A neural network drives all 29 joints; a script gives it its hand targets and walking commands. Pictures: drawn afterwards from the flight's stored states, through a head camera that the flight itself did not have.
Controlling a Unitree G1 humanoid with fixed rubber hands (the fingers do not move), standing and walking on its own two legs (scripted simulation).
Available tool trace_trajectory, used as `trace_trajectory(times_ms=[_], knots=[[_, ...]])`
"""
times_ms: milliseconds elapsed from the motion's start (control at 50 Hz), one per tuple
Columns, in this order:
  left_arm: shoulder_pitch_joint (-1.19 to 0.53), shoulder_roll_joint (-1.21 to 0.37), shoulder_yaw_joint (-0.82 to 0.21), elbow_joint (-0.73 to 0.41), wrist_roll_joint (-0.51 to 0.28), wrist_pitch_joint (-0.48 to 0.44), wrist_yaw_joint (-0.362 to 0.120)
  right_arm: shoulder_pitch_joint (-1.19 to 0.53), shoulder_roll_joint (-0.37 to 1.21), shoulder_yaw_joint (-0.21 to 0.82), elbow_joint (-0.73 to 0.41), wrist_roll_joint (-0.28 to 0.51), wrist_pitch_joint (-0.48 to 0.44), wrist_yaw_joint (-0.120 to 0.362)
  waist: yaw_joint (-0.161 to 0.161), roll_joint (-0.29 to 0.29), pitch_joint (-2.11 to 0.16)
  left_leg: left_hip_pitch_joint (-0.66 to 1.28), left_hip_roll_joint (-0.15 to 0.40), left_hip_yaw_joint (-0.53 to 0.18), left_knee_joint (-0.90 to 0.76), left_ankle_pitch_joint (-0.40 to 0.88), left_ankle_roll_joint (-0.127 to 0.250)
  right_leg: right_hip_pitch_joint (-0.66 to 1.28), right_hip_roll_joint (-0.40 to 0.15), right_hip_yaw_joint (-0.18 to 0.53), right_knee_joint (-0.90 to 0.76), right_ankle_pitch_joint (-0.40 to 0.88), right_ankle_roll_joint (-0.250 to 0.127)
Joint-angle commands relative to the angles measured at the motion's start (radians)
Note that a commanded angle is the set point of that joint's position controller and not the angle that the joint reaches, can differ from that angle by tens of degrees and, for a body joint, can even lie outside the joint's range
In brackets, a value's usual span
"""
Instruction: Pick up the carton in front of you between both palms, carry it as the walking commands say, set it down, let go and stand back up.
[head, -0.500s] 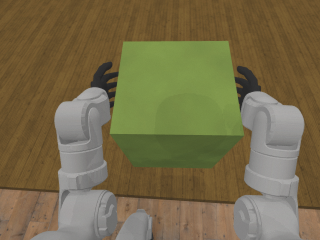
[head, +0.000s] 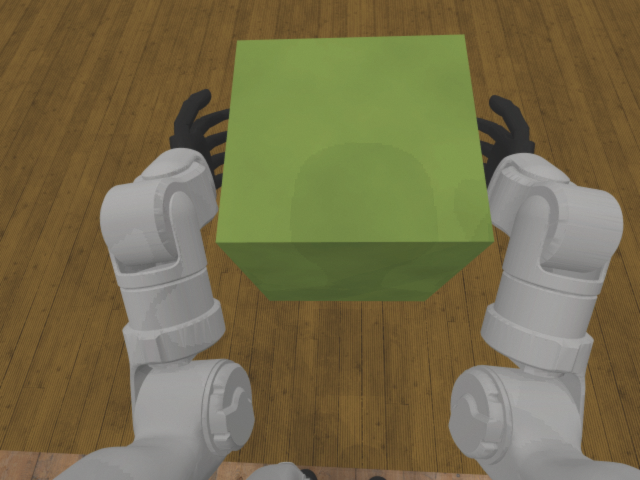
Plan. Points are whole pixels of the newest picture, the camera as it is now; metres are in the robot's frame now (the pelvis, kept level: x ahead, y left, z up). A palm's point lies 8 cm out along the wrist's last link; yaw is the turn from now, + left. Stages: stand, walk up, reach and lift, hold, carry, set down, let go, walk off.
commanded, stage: carry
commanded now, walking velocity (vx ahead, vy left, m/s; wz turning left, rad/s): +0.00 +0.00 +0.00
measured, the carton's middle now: (347, 194) +0.42 +0.02 +0.06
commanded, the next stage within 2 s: none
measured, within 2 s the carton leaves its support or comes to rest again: neither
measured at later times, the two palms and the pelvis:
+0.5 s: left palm out of the picture +0.62 +0.21 +0.16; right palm out of the picture +0.65 -0.09 +0.17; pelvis +0.26 +0.03 +0.03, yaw +3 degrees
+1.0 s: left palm out of the picture +0.75 +0.18 +0.23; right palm out of the picture +0.73 -0.12 +0.22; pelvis +0.37 +0.04 +0.07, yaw +1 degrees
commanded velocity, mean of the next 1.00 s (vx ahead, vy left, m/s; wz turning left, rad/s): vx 0.00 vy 0.00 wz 0.00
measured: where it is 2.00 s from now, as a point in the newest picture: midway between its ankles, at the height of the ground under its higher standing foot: (334, 299)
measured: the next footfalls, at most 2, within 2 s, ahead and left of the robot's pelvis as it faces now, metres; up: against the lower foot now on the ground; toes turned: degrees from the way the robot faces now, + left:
right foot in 0.42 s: +0.40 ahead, +0.03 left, +0.08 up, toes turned +1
left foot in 0.72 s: +0.40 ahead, +0.14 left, +0.08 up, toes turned +4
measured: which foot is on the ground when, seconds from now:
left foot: down 0.00-0.44, up 0.46-0.70, down 0.72-1.00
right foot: down 0.00-0.14, up 0.16-0.40, down 0.42-0.72, up 0.74-0.88, down 0.90-1.00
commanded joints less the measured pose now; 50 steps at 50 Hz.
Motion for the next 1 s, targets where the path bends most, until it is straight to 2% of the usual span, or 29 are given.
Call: trace_trajectory(times_ms=[0,40,60,80,100,120,160,180,220,280,300,320,340,380,420,440,500,540,560,600,620,640,660,680,740,800,860,900,980], knots=[[-0.607,-0.916,-0.789,0.232,-0.403,0.016,-0.232,-0.636,0.810,0.730,0.098,0.303,-0.011,0.225,0.075,-0.240,-0.724,-0.376,-0.026,-0.033,0.062,-0.082,-0.057,0.899,-0.285,0.256,0.201,1.518,-0.169],[-0.557,-0.964,-0.780,0.323,-0.403,-0.002,-0.256,-0.645,0.857,0.689,0.181,0.298,-0.022,0.243,-0.033,-0.137,-0.751,0.024,-0.024,-0.005,-0.271,0.269,-0.043,0.643,-0.201,0.114,0.314,1.442,-0.101],[-0.683,-1.000,-0.802,0.194,-0.448,-0.025,-0.267,-0.661,0.938,0.720,0.161,0.331,-0.042,0.256,-0.069,-0.040,-0.783,0.368,0.025,-0.024,-0.307,0.779,-0.021,0.369,-0.125,0.014,0.460,1.070,-0.045],[-0.753,-1.051,-0.846,0.109,-0.477,-0.045,-0.278,-0.665,0.956,0.705,0.150,0.326,-0.059,0.266,-0.095,0.300,-0.807,0.826,0.140,-0.167,-0.141,1.543,0.002,-0.138,0.005,-0.074,0.609,0.044,0.021],[-0.806,-1.108,-0.841,0.135,-0.483,-0.044,-0.272,-0.615,0.940,0.716,0.156,0.325,-0.072,0.271,-0.131,0.470,-0.767,1.123,0.245,-0.281,0.035,2.090,0.151,-0.545,0.094,-0.057,0.824,-0.414,0.012],[-0.740,-1.102,-0.817,0.238,-0.461,-0.042,-0.265,-0.554,0.887,0.671,0.228,0.293,-0.065,0.274,-0.224,0.515,-0.657,1.230,0.271,-0.300,0.029,2.159,0.192,-0.842,0.078,-0.078,0.978,-0.608,0.008],[-0.628,-1.080,-0.775,0.206,-0.402,-0.076,-0.224,-0.583,1.006,0.716,0.204,0.390,-0.070,0.300,-0.264,0.174,-0.524,1.217,0.292,-0.363,0.013,1.888,0.201,-1.096,0.071,-0.057,1.107,-0.619,-0.014],[-0.557,-1.075,-0.727,0.297,-0.359,-0.089,-0.206,-0.706,1.029,0.763,0.152,0.451,-0.077,0.304,-0.222,0.078,-0.549,1.156,0.219,-0.304,-0.022,1.767,0.153,-1.088,0.083,-0.120,1.157,-0.610,-0.041],[-0.570,-0.977,-0.699,0.188,-0.299,-0.117,-0.155,-0.854,1.073,0.826,-0.011,0.565,-0.104,0.320,-0.157,0.049,-0.605,1.054,0.149,-0.198,0.027,1.674,0.042,-0.999,0.088,-0.179,1.060,-0.493,-0.043],[-0.586,-0.980,-0.728,0.078,-0.323,-0.112,-0.138,-0.927,1.037,0.853,-0.190,0.614,-0.144,0.290,0.042,0.022,-0.726,0.409,0.030,-0.022,0.087,1.587,-0.001,0.036,0.146,-0.217,0.286,0.152,-0.038],[-0.631,-0.918,-0.739,-0.070,-0.320,-0.122,-0.139,-0.874,1.027,0.859,-0.163,0.597,-0.135,0.278,0.082,-0.055,-0.789,0.210,0.060,-0.023,0.376,1.268,-0.010,0.365,0.095,-0.112,0.162,0.463,-0.098],[-0.605,-0.917,-0.757,-0.018,-0.345,-0.111,-0.141,-0.762,1.015,0.824,-0.031,0.524,-0.123,0.264,0.157,-0.259,-0.800,-0.122,-0.114,-0.035,0.747,0.014,-0.047,0.606,-0.108,0.145,0.030,0.831,-0.238],[-0.465,-0.840,-0.744,0.077,-0.319,-0.092,-0.152,-0.611,0.975,0.755,0.100,0.463,-0.094,0.262,0.131,-0.237,-0.856,-0.141,-0.194,-0.175,1.082,-0.250,-0.010,0.617,-0.233,0.361,0.048,1.177,-0.280],[-0.443,-0.933,-0.770,0.208,-0.345,-0.064,-0.186,-0.628,0.922,0.718,0.134,0.410,-0.078,0.268,0.053,-0.072,-0.696,-0.199,-0.119,-0.239,1.095,-0.156,0.045,0.430,-0.256,0.417,-0.015,0.899,-0.220],[-0.546,-0.948,-0.758,0.277,-0.382,-0.032,-0.223,-0.583,0.882,0.665,0.229,0.341,-0.056,0.264,-0.013,-0.055,-0.599,-0.198,-0.067,-0.235,0.943,-0.097,0.021,0.286,-0.279,0.422,0.004,0.714,-0.104],[-0.552,-0.954,-0.792,0.318,-0.406,-0.028,-0.244,-0.560,0.863,0.626,0.252,0.307,-0.048,0.270,-0.050,0.028,-0.587,-0.184,-0.033,-0.230,0.861,-0.133,0.022,0.275,-0.269,0.338,0.016,0.665,-0.168],[-0.721,-1.080,-0.811,0.259,-0.509,-0.062,-0.281,-0.619,0.941,0.592,0.312,0.307,-0.066,0.280,0.000,0.018,-0.659,-0.172,-0.039,-0.161,0.506,-0.128,-0.031,0.394,-0.218,0.393,0.021,1.051,-0.074],[-0.629,-1.130,-0.767,0.358,-0.498,-0.057,-0.289,-0.731,0.949,0.619,0.214,0.332,-0.100,0.271,0.002,-0.057,-0.689,-0.065,-0.057,-0.121,0.308,-0.108,-0.011,0.361,-0.234,0.337,-0.028,1.109,-0.009],[-0.776,-1.171,-0.816,0.229,-0.554,-0.080,-0.292,-0.731,0.952,0.597,0.232,0.311,-0.108,0.262,-0.008,0.010,-0.714,0.018,-0.048,-0.111,0.217,-0.056,-0.004,0.349,-0.229,0.269,-0.011,1.192,0.018],[-0.785,-1.164,-0.801,0.241,-0.569,-0.077,-0.292,-0.649,0.989,0.602,0.225,0.288,-0.122,0.239,-0.070,-0.099,-0.712,0.164,-0.045,-0.067,-0.023,0.002,0.019,0.277,-0.182,0.120,0.027,1.380,0.146],[-0.879,-1.130,-0.814,0.158,-0.582,-0.080,-0.282,-0.584,0.925,0.562,0.268,0.249,-0.120,0.235,-0.169,-0.135,-0.738,0.358,0.014,-0.028,-0.252,0.088,0.092,0.149,-0.110,0.010,0.312,1.608,0.398],[-0.756,-1.142,-0.771,0.213,-0.571,-0.078,-0.277,-0.589,0.997,0.609,0.226,0.296,-0.112,0.234,-0.074,0.146,-0.765,0.344,0.092,-0.215,-0.252,0.511,0.099,0.077,-0.048,0.044,0.508,0.468,0.206],[-0.788,-1.120,-0.759,0.172,-0.550,-0.079,-0.270,-0.558,0.968,0.610,0.241,0.267,-0.113,0.235,-0.031,0.239,-0.795,0.467,0.251,-0.346,-0.162,0.827,0.193,-0.126,-0.038,0.140,0.664,-0.187,0.160],[-0.671,-1.097,-0.727,0.297,-0.509,-0.068,-0.257,-0.612,0.976,0.648,0.200,0.300,-0.101,0.232,-0.008,0.046,-0.776,0.498,0.303,-0.320,-0.092,0.949,0.214,-0.230,-0.027,0.177,0.579,-0.264,0.071],[-0.603,-1.092,-0.726,0.279,-0.446,-0.051,-0.242,-0.771,0.994,0.734,0.072,0.365,-0.088,0.242,-0.017,0.090,-0.799,0.375,0.288,-0.237,-0.101,0.802,0.125,-0.118,-0.088,0.171,0.310,-0.166,0.023],[-0.649,-1.037,-0.680,0.282,-0.440,-0.041,-0.252,-0.831,0.991,0.755,0.028,0.429,-0.070,0.253,-0.034,-0.015,-0.697,0.152,0.157,-0.180,-0.061,0.564,0.073,0.165,-0.047,0.059,0.067,0.137,-0.008],[-0.578,-0.975,-0.615,0.427,-0.361,-0.039,-0.242,-0.733,0.999,0.746,0.228,0.424,-0.054,0.253,-0.048,-0.151,-0.709,0.068,0.069,-0.140,-0.004,0.179,-0.026,0.273,-0.213,0.170,0.134,0.889,-0.092],[-0.475,-0.943,-0.555,0.512,-0.329,-0.037,-0.250,-0.716,0.967,0.718,0.274,0.429,-0.054,0.261,-0.046,-0.180,-0.662,0.083,0.062,-0.140,-0.050,0.256,-0.031,0.229,-0.196,0.126,0.173,0.821,-0.073],[-0.505,-0.957,-0.539,0.522,-0.266,-0.067,-0.254,-0.713,1.060,0.664,0.399,0.438,-0.091,0.299,-0.034,0.047,-0.665,0.248,0.132,-0.152,0.015,0.732,0.001,0.088,-0.103,0.091,0.177,0.416,-0.010]])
